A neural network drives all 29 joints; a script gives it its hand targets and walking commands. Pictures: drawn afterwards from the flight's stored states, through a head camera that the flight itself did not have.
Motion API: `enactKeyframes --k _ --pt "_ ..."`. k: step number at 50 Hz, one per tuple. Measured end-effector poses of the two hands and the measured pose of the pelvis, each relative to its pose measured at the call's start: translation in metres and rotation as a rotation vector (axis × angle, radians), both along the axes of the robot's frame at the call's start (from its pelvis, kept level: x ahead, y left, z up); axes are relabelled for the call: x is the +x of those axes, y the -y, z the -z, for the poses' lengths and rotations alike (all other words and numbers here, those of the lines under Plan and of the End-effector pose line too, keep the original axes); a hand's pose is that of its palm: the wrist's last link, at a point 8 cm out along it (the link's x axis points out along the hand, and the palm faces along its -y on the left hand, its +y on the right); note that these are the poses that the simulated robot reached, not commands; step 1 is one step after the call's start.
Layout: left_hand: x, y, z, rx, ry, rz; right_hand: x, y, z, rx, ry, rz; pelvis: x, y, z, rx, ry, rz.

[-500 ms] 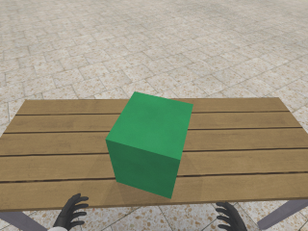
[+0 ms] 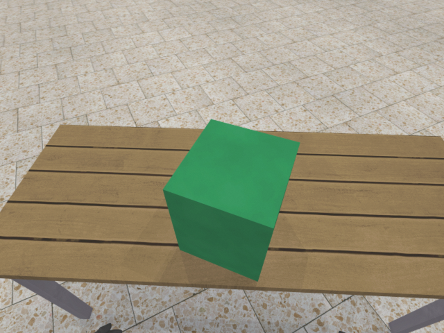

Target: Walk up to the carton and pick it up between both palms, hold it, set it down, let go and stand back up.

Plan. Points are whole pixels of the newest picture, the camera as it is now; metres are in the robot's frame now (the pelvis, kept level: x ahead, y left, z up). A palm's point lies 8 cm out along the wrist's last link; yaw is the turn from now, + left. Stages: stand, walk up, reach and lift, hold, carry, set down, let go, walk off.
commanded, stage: stand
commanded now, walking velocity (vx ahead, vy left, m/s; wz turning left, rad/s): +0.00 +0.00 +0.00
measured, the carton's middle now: (234, 200) +0.41 -0.02 -0.04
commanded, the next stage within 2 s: none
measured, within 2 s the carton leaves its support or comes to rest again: neither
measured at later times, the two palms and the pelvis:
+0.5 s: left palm out of the picture +0.07 +0.24 -0.11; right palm out of the picture +0.06 -0.23 -0.13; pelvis +0.01 +0.00 +0.00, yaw +2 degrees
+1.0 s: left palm out of the picture +0.01 +0.24 -0.13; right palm out of the picture +0.02 -0.23 -0.14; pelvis +0.01 +0.00 +0.00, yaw +2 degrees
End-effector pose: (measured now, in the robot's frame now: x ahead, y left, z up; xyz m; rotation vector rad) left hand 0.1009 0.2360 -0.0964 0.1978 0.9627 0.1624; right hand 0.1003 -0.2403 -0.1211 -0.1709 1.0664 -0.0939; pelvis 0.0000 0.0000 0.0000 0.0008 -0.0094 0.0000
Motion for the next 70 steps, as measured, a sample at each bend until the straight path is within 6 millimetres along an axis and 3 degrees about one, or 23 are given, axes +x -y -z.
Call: enactKeyframes --k 7,18,24,30,44,52,61,70 --pt "-0.026 -0.009 0.009 0.015 -0.077 -0.039 -0.009 -0.009 0.009 0.024 -0.045 0.002 0.002 -0.002 0.002 -0.001 -0.016 -0.009" --pt "-0.021 -0.015 0.013 0.009 -0.068 -0.067 -0.016 -0.007 0.007 -0.017 -0.054 0.022 0.003 -0.005 0.001 -0.010 -0.013 -0.026" --pt "-0.028 -0.005 0.017 -0.010 -0.087 -0.074 -0.033 -0.006 0.009 -0.020 -0.095 0.047 0.005 -0.003 -0.001 -0.006 0.000 -0.030" --pt "-0.048 0.000 0.025 -0.027 -0.158 -0.099 -0.050 -0.004 0.013 -0.022 -0.156 0.055 0.003 -0.001 -0.001 -0.006 0.005 -0.032" --pt "-0.081 -0.004 0.033 -0.020 -0.287 -0.134 -0.082 -0.003 0.014 -0.034 -0.265 0.081 0.002 0.004 -0.004 -0.008 -0.009 -0.033" --pt "-0.089 0.004 0.033 -0.035 -0.331 -0.154 -0.079 -0.012 0.019 0.000 -0.281 0.072 0.007 0.005 -0.005 -0.006 -0.006 -0.036" --pt "-0.077 0.021 0.034 -0.061 -0.322 -0.154 -0.063 -0.011 0.021 0.007 -0.256 0.063 0.014 0.008 -0.006 -0.009 0.007 -0.040" --pt "-0.079 0.027 0.038 -0.075 -0.341 -0.166 -0.077 -0.017 0.022 0.012 -0.306 0.073 0.017 0.009 -0.006 -0.013 0.010 -0.044"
